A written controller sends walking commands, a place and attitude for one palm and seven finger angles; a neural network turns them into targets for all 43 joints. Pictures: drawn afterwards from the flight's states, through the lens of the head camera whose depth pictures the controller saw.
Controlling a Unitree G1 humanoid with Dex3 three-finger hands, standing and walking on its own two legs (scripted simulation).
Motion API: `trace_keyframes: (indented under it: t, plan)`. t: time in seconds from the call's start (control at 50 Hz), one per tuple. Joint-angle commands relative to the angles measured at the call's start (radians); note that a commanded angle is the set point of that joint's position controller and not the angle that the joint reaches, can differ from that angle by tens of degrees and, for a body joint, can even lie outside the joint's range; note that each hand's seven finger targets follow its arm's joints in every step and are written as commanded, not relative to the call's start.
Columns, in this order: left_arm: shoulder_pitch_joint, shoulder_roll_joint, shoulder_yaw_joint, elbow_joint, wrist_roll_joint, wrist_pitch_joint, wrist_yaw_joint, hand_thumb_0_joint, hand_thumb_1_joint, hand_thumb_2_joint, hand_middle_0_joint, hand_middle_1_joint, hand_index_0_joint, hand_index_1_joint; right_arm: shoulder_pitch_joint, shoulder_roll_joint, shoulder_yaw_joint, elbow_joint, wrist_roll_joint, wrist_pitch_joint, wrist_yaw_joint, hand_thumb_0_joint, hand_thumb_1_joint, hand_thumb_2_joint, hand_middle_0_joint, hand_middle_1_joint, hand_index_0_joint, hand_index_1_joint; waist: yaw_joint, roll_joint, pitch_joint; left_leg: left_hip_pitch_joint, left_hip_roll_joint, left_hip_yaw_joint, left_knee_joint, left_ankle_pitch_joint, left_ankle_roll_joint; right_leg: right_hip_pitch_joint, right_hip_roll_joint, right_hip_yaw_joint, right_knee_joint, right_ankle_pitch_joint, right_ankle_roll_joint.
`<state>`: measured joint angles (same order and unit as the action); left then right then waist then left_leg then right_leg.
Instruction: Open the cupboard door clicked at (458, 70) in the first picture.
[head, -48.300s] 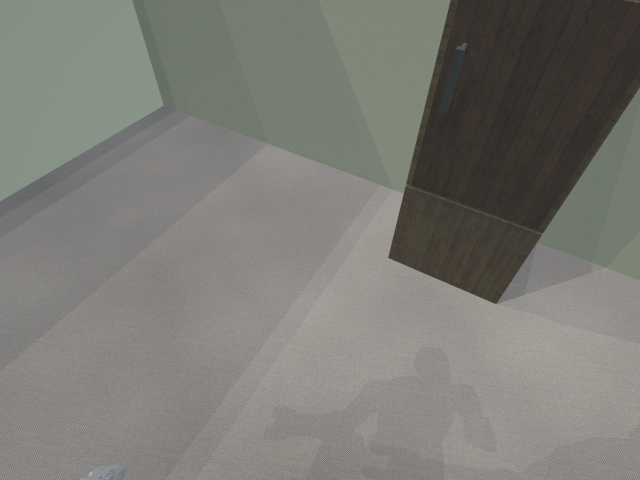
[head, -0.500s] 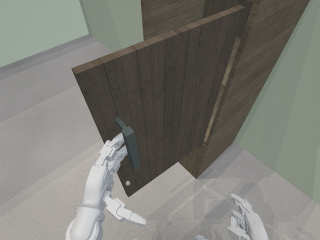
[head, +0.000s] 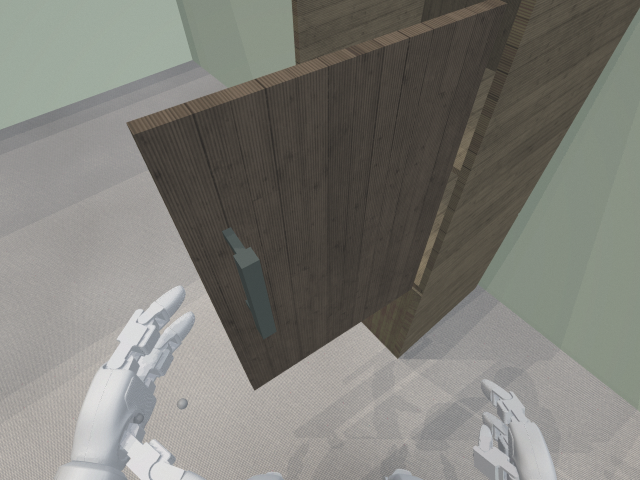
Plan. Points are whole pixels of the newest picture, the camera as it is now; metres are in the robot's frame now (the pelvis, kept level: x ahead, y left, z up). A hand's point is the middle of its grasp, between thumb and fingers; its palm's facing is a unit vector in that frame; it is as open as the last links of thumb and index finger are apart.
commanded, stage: slide the hand sideways off the handle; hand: left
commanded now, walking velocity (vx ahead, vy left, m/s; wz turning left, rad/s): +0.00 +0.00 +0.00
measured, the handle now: (250, 287) +0.32 +0.11 +0.09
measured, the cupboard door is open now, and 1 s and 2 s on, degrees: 84 84 84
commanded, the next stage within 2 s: draw the hand back to the body in 0.06 s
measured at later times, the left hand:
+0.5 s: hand (138, 391) +0.19 +0.18 +0.11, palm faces -0.03 -1.00 -0.08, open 16.3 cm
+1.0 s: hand (43, 356) +0.20 +0.25 +0.16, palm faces +0.32 -0.87 -0.37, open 13.5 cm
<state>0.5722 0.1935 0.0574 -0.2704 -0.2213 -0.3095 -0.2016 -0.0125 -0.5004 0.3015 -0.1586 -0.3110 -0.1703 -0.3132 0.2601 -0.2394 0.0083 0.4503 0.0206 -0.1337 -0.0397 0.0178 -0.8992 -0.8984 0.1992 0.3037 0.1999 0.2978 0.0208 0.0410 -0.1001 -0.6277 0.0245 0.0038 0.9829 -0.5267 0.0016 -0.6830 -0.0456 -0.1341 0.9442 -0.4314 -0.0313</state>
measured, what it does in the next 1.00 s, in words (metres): rises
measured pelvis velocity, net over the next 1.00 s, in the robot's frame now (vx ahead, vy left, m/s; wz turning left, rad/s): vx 0.01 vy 0.03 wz -0.01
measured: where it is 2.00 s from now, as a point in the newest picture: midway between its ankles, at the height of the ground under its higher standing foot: outside the picture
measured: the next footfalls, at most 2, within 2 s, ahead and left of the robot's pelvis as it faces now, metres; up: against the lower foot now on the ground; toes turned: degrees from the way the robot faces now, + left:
none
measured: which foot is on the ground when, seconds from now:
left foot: down 0.00-1.00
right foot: down 0.00-1.00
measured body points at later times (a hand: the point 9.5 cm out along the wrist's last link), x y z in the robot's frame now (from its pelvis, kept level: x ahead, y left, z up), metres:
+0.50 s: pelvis -0.01 +0.01 +0.01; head +0.01 +0.01 +0.46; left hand +0.18 +0.24 +0.12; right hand +0.17 -0.21 -0.05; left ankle -0.02 +0.12 -0.68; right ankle +0.02 -0.10 -0.68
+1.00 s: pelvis +0.01 +0.03 +0.05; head +0.01 +0.01 +0.50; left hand +0.17 +0.30 +0.18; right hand +0.20 -0.19 -0.03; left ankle -0.02 +0.12 -0.68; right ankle +0.02 -0.10 -0.68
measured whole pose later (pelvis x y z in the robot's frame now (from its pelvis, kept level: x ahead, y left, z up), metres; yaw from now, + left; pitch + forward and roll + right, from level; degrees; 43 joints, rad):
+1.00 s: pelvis +0.01 +0.03 +0.05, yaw -1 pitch -2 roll -1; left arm 0.56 0.30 0.18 -0.41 -0.04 -0.04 0.12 -0.01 -0.03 0.50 -0.17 -0.31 -0.17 -0.30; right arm 0.23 -0.23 0.05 0.59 0.00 -0.17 -0.09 0.02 -0.90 -0.90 0.20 0.30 0.20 0.30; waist 0.07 0.06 0.00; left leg -0.16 -0.01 0.04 0.55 -0.36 0.04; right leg -0.22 -0.05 -0.11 0.51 -0.26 0.01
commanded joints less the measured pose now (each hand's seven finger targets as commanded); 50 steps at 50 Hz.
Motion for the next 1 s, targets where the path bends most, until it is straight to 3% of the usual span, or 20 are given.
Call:
trace_keyframes:
  t: [0.0,0.04,0.08,0.12,0.16,0.22,0.26,0.32,0.4,0.54,0.64,0.66,0.68,0.7,0.78,0.82,0.88,0.98]
  plan:
    - [-0.016,0.118,0.110,-0.185,-0.037,-0.058,-0.037,0.000,-0.500,0.300,-0.150,-0.300,-0.150,-0.300,-0.058,-0.103,-0.043,-0.161,0.009,-0.057,-0.020,0.000,-0.900,-0.900,0.200,0.300,0.200,0.300,-0.020,-0.075,-0.140,-0.059,-0.046,-0.020,-0.115,0.254,0.007,0.233,0.028,0.131,-0.163,0.197,0.010]
    - [-0.049,0.097,0.078,-0.222,-0.048,-0.060,-0.047,0.000,-0.500,0.300,-0.150,-0.300,-0.150,-0.300,-0.062,-0.106,-0.039,-0.170,0.011,-0.068,-0.022,0.000,-0.900,-0.900,0.200,0.300,0.200,0.300,-0.024,-0.028,-0.147,-0.040,-0.048,-0.022,-0.117,0.248,0.008,0.217,0.028,0.128,-0.164,0.180,0.010]
    - [-0.048,0.113,0.091,-0.206,-0.049,-0.054,-0.043,0.000,-0.500,0.300,-0.150,-0.300,-0.150,-0.300,-0.065,-0.108,-0.038,-0.166,0.012,-0.074,-0.025,0.000,-0.900,-0.900,0.200,0.300,0.200,0.300,-0.020,-0.039,-0.142,-0.045,-0.045,-0.026,-0.116,0.245,0.008,0.215,0.031,0.126,-0.165,0.160,0.007]
    - [-0.071,0.091,0.059,-0.208,-0.043,-0.049,-0.036,0.000,-0.500,0.300,-0.150,-0.300,-0.150,-0.300,-0.062,-0.107,-0.035,-0.169,0.013,-0.081,-0.023,0.000,-0.900,-0.900,0.200,0.300,0.200,0.300,-0.027,-0.028,-0.129,-0.038,-0.044,-0.030,-0.126,0.222,0.008,0.189,0.033,0.112,-0.162,0.128,0.007]
    - [-0.080,0.120,0.084,-0.221,-0.037,-0.042,-0.023,0.000,-0.500,0.300,-0.150,-0.300,-0.150,-0.300,-0.058,-0.110,-0.037,-0.171,0.015,-0.083,-0.025,0.000,-0.900,-0.900,0.200,0.300,0.200,0.300,-0.021,-0.033,-0.137,-0.033,-0.041,-0.033,-0.136,0.207,0.008,0.190,0.034,0.111,-0.169,0.100,0.008]
    - [-0.056,0.144,0.108,-0.271,-0.027,-0.020,0.001,0.000,-0.500,0.300,-0.150,-0.300,-0.150,-0.300,-0.063,-0.099,-0.029,-0.178,0.018,-0.089,-0.024,0.000,-0.900,-0.900,0.200,0.300,0.200,0.300,0.003,0.021,-0.164,0.005,-0.040,-0.034,-0.172,0.230,0.007,0.231,0.035,0.095,-0.166,0.133,0.001]
    - [-0.044,0.141,0.120,-0.266,-0.030,0.004,0.011,0.000,-0.500,0.300,-0.150,-0.300,-0.150,-0.300,-0.065,-0.096,-0.027,-0.173,0.021,-0.089,-0.024,0.000,-0.900,-0.900,0.200,0.300,0.200,0.300,0.004,0.002,-0.150,0.019,-0.037,-0.036,-0.189,0.245,0.006,0.242,0.040,0.084,-0.174,0.159,0.004]
    - [-0.067,0.137,0.128,-0.244,-0.042,0.040,0.009,0.000,-0.500,0.300,-0.150,-0.300,-0.150,-0.300,-0.077,-0.098,-0.019,-0.166,0.024,-0.088,-0.027,0.000,-0.900,-0.900,0.200,0.300,0.200,0.300,-0.006,-0.026,-0.084,0.013,-0.035,-0.038,-0.214,0.194,0.006,0.236,0.041,0.084,-0.212,0.096,0.009]
    - [-0.072,0.144,0.132,-0.279,-0.052,0.065,-0.010,0.000,-0.500,0.300,-0.150,-0.300,-0.150,-0.300,-0.084,-0.105,-0.012,-0.161,0.027,-0.106,-0.032,0.000,-0.900,-0.900,0.200,0.300,0.200,0.300,-0.004,0.006,-0.090,0.064,-0.033,-0.040,-0.242,0.222,0.008,0.262,0.041,0.076,-0.231,0.131,0.008]
    - [-0.094,0.170,0.166,-0.313,-0.061,0.100,-0.023,0.000,-0.500,0.300,-0.150,-0.300,-0.150,-0.300,-0.084,-0.109,-0.005,-0.133,0.028,-0.147,-0.032,0.000,-0.900,-0.900,0.200,0.300,0.200,0.300,0.003,0.010,-0.074,0.133,-0.028,-0.052,-0.296,0.249,0.005,0.295,0.047,0.053,-0.261,0.168,0.010]
    - [-0.077,0.191,0.223,-0.307,-0.077,0.138,-0.035,0.000,-0.325,0.375,-0.156,-0.300,-0.156,-0.300,-0.095,-0.107,-0.003,-0.112,0.031,-0.157,-0.035,0.000,-0.900,-0.900,0.200,0.300,0.200,0.300,0.016,-0.008,-0.066,0.174,-0.026,-0.051,-0.328,0.314,0.001,0.348,0.050,0.044,-0.287,0.240,0.010]
    - [-0.099,0.341,0.258,-0.416,0.085,0.152,0.129,0.000,-0.290,0.390,-0.158,-0.300,-0.158,-0.300,-0.096,-0.101,-0.011,-0.117,0.009,-0.139,-0.058,0.000,-0.900,-0.900,0.200,0.300,0.200,0.300,0.058,0.024,-0.074,0.173,-0.014,-0.031,-0.385,0.307,0.007,0.432,0.030,0.097,-0.327,0.231,-0.002]
    - [-0.034,0.281,0.245,-0.385,0.107,0.181,0.207,0.000,-0.255,0.405,-0.159,-0.300,-0.159,-0.300,-0.091,-0.081,-0.005,-0.104,0.000,-0.132,-0.065,0.000,-0.900,-0.900,0.200,0.300,0.200,0.300,0.044,0.001,-0.022,0.172,-0.017,-0.028,-0.409,0.279,0.002,0.428,0.029,0.089,-0.359,0.200,-0.002]
    - [-0.008,0.210,0.183,-0.379,0.126,0.200,0.243,0.000,-0.220,0.420,-0.160,-0.300,-0.160,-0.300,-0.101,-0.080,0.003,-0.100,-0.003,-0.121,-0.062,0.000,-0.900,-0.900,0.200,0.300,0.200,0.300,0.034,0.026,0.020,0.184,-0.013,-0.025,-0.426,0.280,0.003,0.435,0.024,0.082,-0.374,0.194,0.001]
    - [-0.025,0.229,0.188,-0.379,0.167,0.214,0.314,0.000,-0.080,0.480,-0.165,-0.300,-0.165,-0.300,-0.114,-0.092,-0.002,-0.068,-0.008,-0.095,-0.063,0.000,-0.900,-0.900,0.200,0.300,0.200,0.300,0.029,0.009,0.019,0.284,-0.003,-0.021,-0.474,0.377,0.008,0.500,0.024,0.074,-0.428,0.269,0.003]
    - [-0.045,0.226,0.187,-0.374,0.177,0.210,0.327,0.000,-0.010,0.510,-0.168,-0.300,-0.168,-0.300,-0.124,-0.093,-0.002,-0.057,-0.012,-0.090,-0.062,0.000,-0.900,-0.900,0.200,0.300,0.200,0.300,0.025,-0.006,0.028,0.324,0.000,-0.022,-0.506,0.385,0.009,0.515,0.024,0.072,-0.451,0.270,0.008]
    - [-0.092,0.248,0.208,-0.370,0.188,0.204,0.342,0.000,0.095,0.555,-0.171,-0.300,-0.171,-0.300,-0.138,-0.099,0.000,-0.035,-0.018,-0.091,-0.062,0.000,-0.900,-0.900,0.200,0.300,0.200,0.300,0.029,0.027,0.055,0.360,0.000,-0.023,-0.548,0.412,0.006,0.551,0.023,0.071,-0.484,0.287,0.003]
    - [-0.086,0.275,0.264,-0.369,0.192,0.196,0.349,0.000,0.270,0.630,-0.178,-0.300,-0.178,-0.300,-0.156,-0.097,-0.005,-0.011,-0.024,-0.084,-0.054,0.000,-0.900,-0.900,0.200,0.300,0.200,0.300,0.045,0.024,0.019,0.429,0.005,-0.022,-0.586,0.551,-0.001,0.630,0.023,0.071,-0.510,0.372,0.004]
